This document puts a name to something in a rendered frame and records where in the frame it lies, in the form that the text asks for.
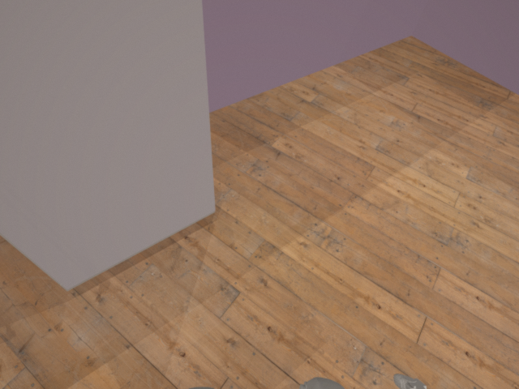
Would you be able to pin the fridge door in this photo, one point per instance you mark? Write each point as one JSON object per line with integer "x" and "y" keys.
{"x": 105, "y": 142}

